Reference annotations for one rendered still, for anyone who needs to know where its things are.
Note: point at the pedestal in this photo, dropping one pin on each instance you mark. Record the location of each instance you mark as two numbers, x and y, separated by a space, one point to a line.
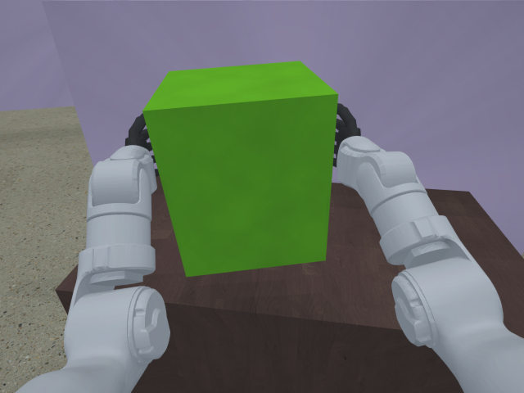
320 327

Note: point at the right robot hand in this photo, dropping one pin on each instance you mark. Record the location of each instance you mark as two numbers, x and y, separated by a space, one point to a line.
347 128

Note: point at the left robot upper arm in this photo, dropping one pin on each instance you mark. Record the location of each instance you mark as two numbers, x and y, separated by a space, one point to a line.
110 339

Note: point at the carton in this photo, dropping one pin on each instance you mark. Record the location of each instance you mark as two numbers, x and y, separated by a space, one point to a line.
245 157

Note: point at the left robot hand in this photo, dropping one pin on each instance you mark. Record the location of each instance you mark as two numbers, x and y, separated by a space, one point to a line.
138 136

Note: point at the robot left forearm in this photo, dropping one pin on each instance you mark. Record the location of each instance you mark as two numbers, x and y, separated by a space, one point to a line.
118 242

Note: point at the right robot upper arm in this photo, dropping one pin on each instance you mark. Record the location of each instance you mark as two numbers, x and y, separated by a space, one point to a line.
450 307

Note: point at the robot right forearm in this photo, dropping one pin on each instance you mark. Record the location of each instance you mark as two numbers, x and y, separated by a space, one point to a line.
412 232

